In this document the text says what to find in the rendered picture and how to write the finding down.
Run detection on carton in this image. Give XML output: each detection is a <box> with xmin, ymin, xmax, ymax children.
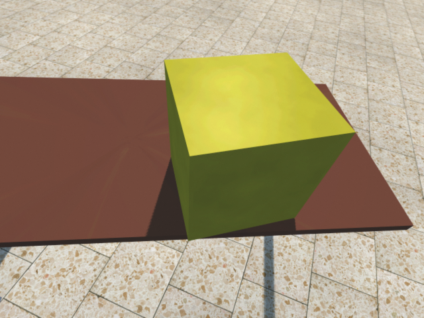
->
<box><xmin>164</xmin><ymin>52</ymin><xmax>355</xmax><ymax>241</ymax></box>

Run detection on table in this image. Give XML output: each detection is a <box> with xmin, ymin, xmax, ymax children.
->
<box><xmin>0</xmin><ymin>76</ymin><xmax>413</xmax><ymax>301</ymax></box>

